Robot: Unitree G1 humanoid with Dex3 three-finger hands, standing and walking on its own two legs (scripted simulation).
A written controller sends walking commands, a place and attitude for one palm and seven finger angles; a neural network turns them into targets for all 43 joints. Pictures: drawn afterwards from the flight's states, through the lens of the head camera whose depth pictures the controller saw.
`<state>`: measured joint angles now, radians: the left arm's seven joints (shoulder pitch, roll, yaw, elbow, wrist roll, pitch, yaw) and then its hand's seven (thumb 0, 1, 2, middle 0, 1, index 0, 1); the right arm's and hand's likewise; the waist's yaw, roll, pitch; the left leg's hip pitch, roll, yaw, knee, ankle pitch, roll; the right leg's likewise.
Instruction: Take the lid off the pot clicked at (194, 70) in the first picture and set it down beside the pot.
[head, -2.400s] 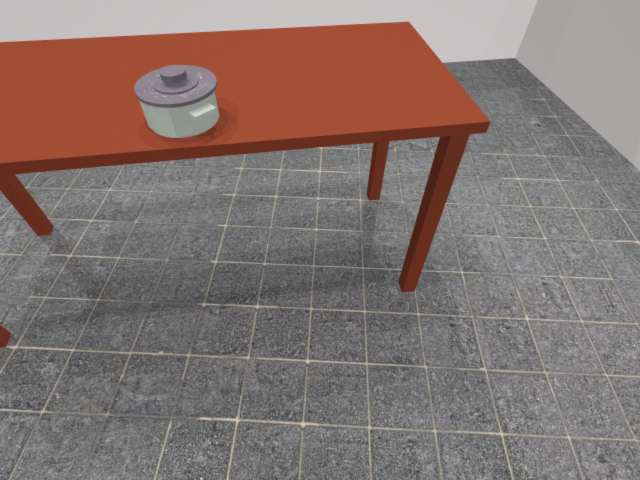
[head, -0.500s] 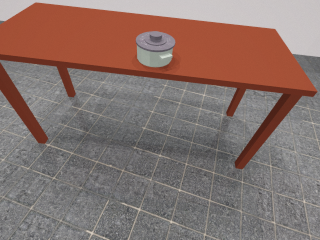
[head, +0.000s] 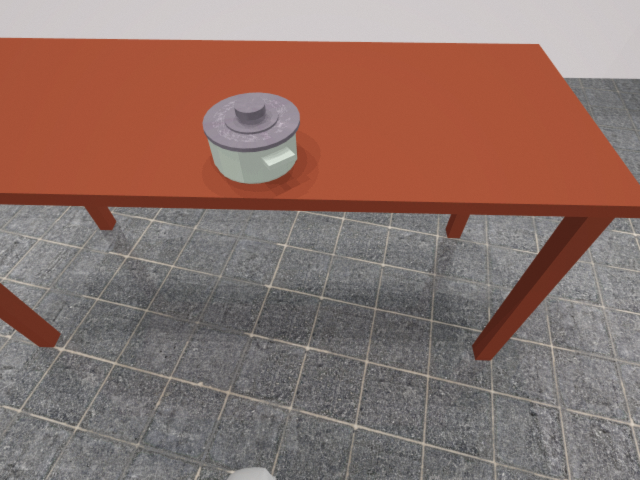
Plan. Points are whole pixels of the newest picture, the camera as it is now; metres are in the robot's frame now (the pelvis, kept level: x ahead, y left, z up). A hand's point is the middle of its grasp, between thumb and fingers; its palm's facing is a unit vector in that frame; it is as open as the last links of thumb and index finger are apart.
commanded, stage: take the last steps up to it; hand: left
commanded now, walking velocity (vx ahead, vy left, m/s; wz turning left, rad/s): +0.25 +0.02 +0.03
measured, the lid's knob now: (249, 107) +0.68 +0.15 +0.09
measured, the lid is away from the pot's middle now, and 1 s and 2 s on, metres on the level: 0.00 0.00 0.00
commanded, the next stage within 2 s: come to a stop and stand still in 0.22 s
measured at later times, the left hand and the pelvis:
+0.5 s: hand (180, 459) +0.18 +0.22 -0.17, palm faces +0.06 -0.98 -0.18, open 7.4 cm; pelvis +0.16 +0.04 +0.01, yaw +0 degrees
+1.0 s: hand (202, 423) +0.22 +0.19 -0.14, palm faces +0.05 -0.95 -0.30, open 7.4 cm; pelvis +0.16 -0.01 +0.01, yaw +0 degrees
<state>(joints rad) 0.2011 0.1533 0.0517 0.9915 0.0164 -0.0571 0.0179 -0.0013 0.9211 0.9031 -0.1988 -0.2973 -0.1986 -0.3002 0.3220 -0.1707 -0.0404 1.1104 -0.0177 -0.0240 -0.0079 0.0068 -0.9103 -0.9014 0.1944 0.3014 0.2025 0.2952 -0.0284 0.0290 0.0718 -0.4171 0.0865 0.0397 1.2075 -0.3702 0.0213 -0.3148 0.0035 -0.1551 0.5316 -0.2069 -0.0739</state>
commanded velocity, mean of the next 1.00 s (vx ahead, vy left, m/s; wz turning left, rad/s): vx -0.05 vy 0.03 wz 0.00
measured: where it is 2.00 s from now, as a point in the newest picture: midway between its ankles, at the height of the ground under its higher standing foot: outside the picture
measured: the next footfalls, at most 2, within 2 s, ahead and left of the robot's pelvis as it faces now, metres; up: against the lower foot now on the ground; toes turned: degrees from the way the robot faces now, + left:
left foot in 0.26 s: +0.19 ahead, +0.14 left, +0.00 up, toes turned +8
right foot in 0.66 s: +0.25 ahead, -0.11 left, +0.00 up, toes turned -4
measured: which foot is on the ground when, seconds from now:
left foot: up 0.00-0.24, down 0.26-0.68, up 0.70-1.00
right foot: down 0.00-0.26, up 0.28-0.64, down 0.66-1.00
